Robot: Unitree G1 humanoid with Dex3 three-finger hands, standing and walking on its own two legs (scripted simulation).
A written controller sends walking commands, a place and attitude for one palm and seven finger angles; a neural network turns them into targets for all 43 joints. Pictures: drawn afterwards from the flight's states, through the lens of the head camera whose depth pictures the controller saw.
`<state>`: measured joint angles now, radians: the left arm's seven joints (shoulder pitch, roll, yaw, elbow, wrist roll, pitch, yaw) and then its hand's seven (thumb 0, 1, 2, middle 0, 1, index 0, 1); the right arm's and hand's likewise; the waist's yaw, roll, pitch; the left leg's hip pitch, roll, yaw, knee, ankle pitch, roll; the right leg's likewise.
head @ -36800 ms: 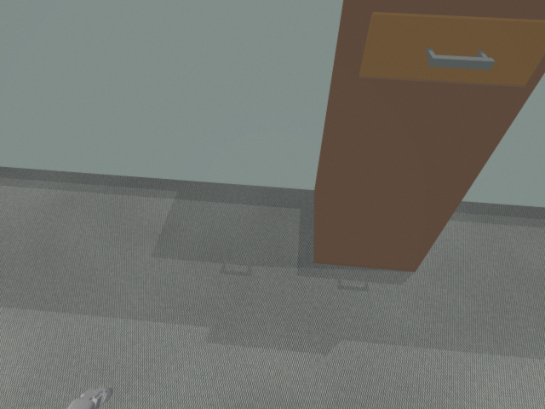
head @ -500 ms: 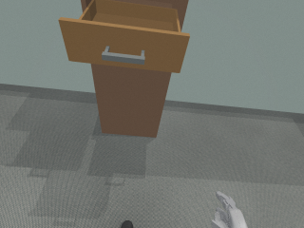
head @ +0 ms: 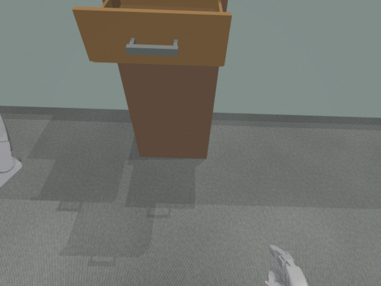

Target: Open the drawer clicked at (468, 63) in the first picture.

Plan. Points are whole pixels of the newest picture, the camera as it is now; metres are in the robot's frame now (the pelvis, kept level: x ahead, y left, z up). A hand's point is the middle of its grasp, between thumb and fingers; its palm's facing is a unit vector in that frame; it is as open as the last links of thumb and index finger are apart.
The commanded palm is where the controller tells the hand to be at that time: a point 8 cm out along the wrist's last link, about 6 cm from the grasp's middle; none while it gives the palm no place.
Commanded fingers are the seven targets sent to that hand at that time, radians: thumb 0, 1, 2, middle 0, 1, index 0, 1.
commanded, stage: stop stepping back and stand still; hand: left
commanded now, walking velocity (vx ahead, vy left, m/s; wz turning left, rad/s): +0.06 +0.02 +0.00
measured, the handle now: (153, 46) +0.64 +0.10 +0.18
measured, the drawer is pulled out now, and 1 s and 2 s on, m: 0.29 0.29 0.29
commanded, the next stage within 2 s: let the arm hang, fingers relaxed in 0.38 s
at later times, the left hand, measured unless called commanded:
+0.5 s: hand (22, 151) +0.22 +0.19 +0.28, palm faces +0.29 -0.75 -0.59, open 7.4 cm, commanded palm none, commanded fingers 0.00 0.90 0.90 -0.20 -0.30 -0.20 -0.30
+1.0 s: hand out of the picture -0.09 +0.17 -0.15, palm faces +0.14 -0.97 -0.19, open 7.2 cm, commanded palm none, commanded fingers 0.00 0.90 0.90 -0.20 -0.30 -0.20 -0.30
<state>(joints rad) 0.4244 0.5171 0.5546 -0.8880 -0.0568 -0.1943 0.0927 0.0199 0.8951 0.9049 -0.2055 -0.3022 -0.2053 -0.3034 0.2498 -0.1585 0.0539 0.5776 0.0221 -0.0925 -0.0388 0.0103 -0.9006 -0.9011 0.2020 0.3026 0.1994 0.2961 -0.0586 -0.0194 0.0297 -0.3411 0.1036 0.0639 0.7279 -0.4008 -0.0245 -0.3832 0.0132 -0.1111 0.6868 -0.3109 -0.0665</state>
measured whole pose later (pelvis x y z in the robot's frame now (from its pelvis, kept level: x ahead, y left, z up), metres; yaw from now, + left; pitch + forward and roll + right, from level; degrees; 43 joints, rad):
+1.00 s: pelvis +0.01 +0.00 +0.02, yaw +5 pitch -1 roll +0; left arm 0.38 0.18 0.03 1.14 0.01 0.05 0.01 0.01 0.96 0.90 -0.21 -0.30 -0.21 -0.30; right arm 0.39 -0.17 0.00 1.04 -0.02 0.05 -0.04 0.01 -0.91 -0.90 0.20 0.30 0.19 0.30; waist 0.03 -0.01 0.08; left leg -0.24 -0.01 0.02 0.53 -0.27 0.03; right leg -0.32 0.02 -0.04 0.51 -0.23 -0.02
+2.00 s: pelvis +0.04 -0.02 +0.03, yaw +4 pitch -2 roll +0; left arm 0.20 0.18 0.03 1.21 0.01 -0.02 0.02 0.01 0.91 0.90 -0.20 -0.30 -0.20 -0.30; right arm 0.27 -0.19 -0.01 1.11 -0.01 0.01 -0.04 0.00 -0.91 -0.90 0.20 0.30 0.20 0.30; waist -0.01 0.03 0.07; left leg -0.10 0.00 0.03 0.37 -0.24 0.01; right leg -0.19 0.04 -0.03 0.37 -0.14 -0.05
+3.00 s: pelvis +0.06 +0.00 +0.03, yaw +4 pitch -1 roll +0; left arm 0.08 0.30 0.02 1.18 0.01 -0.02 0.00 0.01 0.91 0.90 -0.21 -0.30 -0.21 -0.30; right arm 0.13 -0.30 0.00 1.11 -0.01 0.00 -0.02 0.00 -0.90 -0.90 0.20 0.30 0.20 0.30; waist -0.01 0.01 0.08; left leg -0.04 -0.01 0.03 0.29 -0.23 0.02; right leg -0.14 0.03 -0.02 0.31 -0.15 -0.04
